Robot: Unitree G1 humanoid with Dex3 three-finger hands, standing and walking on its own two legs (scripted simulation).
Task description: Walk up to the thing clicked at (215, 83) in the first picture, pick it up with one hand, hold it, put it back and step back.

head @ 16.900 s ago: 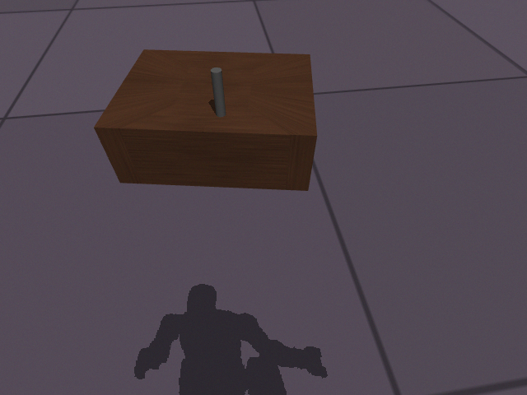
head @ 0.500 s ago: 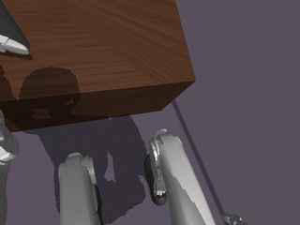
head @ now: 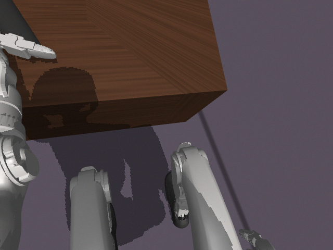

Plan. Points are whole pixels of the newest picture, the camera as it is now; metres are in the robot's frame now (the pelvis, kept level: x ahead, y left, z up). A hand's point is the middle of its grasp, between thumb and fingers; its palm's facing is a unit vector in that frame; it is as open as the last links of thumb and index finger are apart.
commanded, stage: close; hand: left
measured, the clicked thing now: (0, 8) +0.59 +0.20 +0.04
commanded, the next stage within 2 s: settle in 0.60 s
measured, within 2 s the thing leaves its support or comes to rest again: leaves its support in 1.02 s
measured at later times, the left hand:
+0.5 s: hand (20, 25) +0.58 +0.19 +0.00, palm faces +0.15 -0.99 -0.04, open 9.0 cm
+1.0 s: hand (21, 25) +0.58 +0.18 +0.00, palm faces +0.13 -0.99 -0.07, open 6.0 cm
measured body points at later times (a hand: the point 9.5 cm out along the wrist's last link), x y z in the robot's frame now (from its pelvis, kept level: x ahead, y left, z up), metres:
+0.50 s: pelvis -0.01 +0.00 -0.01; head +0.23 +0.04 +0.37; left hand +0.57 +0.24 +0.00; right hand +0.01 -0.27 -0.11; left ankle +0.06 +0.12 -0.40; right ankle +0.11 -0.15 -0.40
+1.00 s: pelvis -0.01 +0.00 -0.01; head +0.23 +0.04 +0.37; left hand +0.57 +0.24 +0.00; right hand +0.01 -0.27 -0.12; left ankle +0.06 +0.12 -0.40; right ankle +0.11 -0.15 -0.40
